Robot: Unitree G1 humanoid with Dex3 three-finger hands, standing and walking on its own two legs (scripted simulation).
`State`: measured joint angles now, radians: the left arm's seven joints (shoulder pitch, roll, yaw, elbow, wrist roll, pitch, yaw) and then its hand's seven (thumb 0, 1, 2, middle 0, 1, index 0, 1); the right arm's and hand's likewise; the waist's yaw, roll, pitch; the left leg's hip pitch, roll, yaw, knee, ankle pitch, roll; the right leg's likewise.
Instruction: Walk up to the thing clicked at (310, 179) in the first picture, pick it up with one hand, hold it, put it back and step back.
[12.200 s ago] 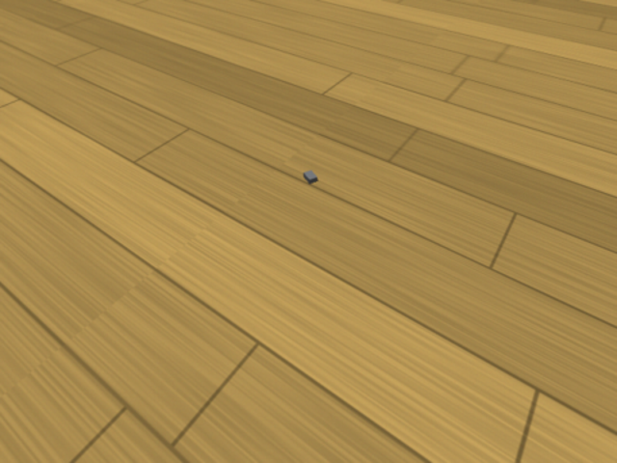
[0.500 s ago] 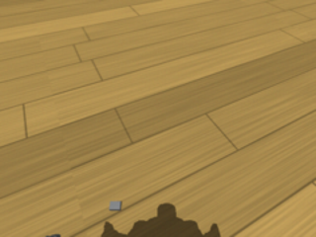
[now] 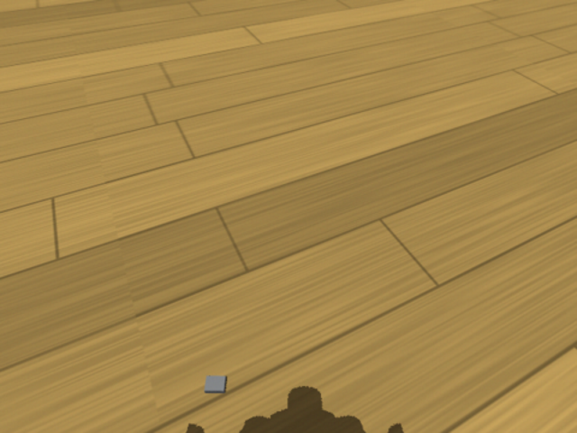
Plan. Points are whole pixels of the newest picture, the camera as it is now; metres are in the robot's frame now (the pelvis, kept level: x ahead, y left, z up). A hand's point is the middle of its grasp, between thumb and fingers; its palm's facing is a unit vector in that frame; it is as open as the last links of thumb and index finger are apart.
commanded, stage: walk up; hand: left
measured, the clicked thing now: (215, 384) +0.41 +0.24 -0.77
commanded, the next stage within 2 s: stand in 0.40 s
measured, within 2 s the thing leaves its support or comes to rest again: neither
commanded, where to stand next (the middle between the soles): +0.02 +0.00 m, yaw -1 degrees
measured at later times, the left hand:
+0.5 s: hand out of the picture +0.08 +0.26 -0.15, palm faces +0.00 -0.93 -0.36, open 7.4 cm
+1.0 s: hand out of the picture +0.08 +0.24 -0.15, palm faces -0.03 -0.94 -0.34, open 7.4 cm
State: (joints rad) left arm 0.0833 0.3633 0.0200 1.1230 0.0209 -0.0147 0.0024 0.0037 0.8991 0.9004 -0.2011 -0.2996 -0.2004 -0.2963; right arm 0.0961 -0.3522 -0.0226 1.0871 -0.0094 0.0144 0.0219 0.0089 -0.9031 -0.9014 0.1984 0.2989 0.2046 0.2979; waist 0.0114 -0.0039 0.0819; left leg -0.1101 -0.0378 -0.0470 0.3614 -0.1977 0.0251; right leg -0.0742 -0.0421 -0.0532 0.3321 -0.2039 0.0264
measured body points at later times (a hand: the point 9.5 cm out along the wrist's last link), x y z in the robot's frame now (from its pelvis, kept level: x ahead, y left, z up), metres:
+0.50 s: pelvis +0.00 +0.00 +0.00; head +0.01 +0.00 +0.45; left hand +0.08 +0.30 -0.13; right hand +0.09 -0.30 -0.13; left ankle +0.00 +0.10 -0.75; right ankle -0.01 -0.13 -0.75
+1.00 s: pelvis +0.00 -0.02 +0.00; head +0.01 -0.02 +0.45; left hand +0.08 +0.29 -0.13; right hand +0.08 -0.32 -0.13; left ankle +0.00 +0.10 -0.75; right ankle -0.01 -0.14 -0.75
